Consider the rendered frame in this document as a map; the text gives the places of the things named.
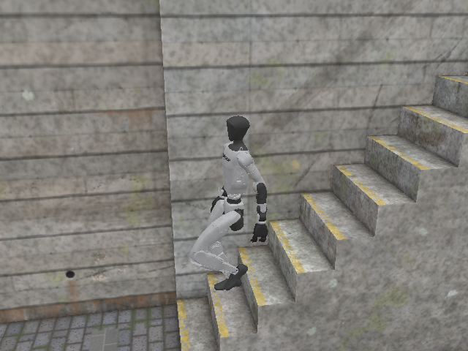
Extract stairs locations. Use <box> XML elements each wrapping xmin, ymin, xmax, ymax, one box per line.
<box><xmin>177</xmin><ymin>72</ymin><xmax>468</xmax><ymax>351</ymax></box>

